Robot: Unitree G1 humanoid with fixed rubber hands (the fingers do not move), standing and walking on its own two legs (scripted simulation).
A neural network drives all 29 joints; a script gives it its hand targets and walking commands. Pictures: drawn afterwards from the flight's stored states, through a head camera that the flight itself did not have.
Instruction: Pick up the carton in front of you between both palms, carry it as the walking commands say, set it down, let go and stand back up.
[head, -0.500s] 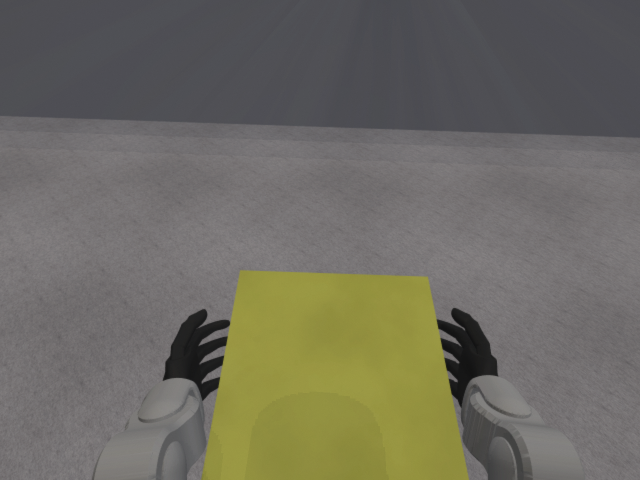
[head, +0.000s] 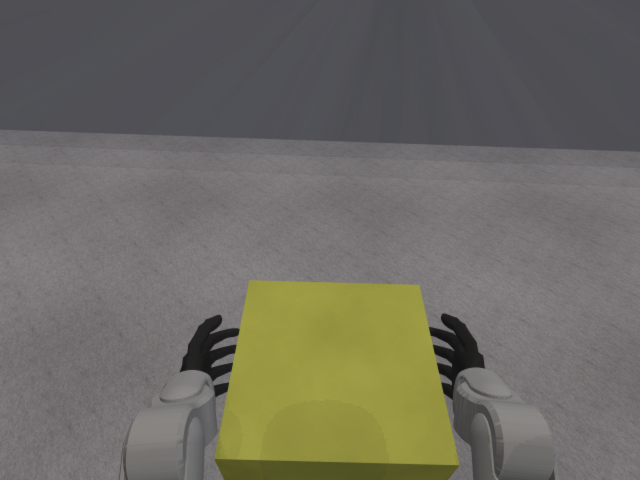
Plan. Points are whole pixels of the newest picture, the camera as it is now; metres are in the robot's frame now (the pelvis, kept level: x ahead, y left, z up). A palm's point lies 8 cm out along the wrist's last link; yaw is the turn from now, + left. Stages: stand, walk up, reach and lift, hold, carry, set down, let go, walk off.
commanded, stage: carry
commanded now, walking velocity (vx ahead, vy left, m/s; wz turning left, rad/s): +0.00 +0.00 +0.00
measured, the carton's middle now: (330, 407) +0.25 +0.00 +0.00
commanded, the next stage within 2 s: hold in 1.32 s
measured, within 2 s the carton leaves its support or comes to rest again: neither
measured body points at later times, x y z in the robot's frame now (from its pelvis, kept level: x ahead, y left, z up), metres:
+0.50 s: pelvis -0.01 +0.01 +0.00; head -0.02 +0.01 +0.45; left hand +0.29 +0.16 +0.02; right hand +0.29 -0.15 +0.02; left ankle -0.06 +0.11 -0.74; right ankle +0.01 -0.09 -0.74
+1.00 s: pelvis -0.02 +0.01 +0.00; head -0.04 +0.01 +0.45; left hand +0.28 +0.16 +0.03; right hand +0.28 -0.15 +0.03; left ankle -0.06 +0.11 -0.74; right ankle +0.01 -0.09 -0.74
